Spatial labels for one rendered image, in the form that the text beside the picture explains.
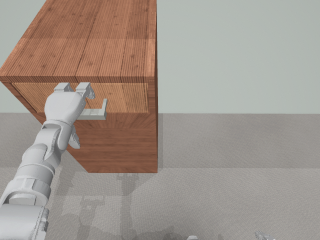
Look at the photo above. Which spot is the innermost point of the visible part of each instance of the drawer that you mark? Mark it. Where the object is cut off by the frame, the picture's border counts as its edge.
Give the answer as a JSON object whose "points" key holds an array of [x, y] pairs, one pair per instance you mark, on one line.
{"points": [[121, 97]]}

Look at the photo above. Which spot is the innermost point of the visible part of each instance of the left robot upper arm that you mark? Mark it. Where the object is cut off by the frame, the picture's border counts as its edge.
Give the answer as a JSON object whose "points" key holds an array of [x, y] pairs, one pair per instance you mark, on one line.
{"points": [[23, 222]]}

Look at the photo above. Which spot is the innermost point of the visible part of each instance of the robot left hand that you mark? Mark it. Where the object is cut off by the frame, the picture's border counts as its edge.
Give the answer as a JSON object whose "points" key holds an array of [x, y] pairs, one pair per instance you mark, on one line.
{"points": [[66, 105]]}

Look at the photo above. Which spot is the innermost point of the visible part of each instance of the handle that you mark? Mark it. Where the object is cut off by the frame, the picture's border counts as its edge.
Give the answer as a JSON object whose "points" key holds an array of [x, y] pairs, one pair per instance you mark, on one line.
{"points": [[94, 113]]}

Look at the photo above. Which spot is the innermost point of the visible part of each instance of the cabinet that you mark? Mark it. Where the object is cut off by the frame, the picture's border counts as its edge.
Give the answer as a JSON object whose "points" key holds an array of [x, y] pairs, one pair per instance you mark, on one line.
{"points": [[96, 41]]}

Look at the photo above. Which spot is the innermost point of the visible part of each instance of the left robot forearm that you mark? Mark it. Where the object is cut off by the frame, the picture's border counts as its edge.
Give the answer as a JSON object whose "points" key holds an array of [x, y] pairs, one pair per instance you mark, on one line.
{"points": [[32, 181]]}

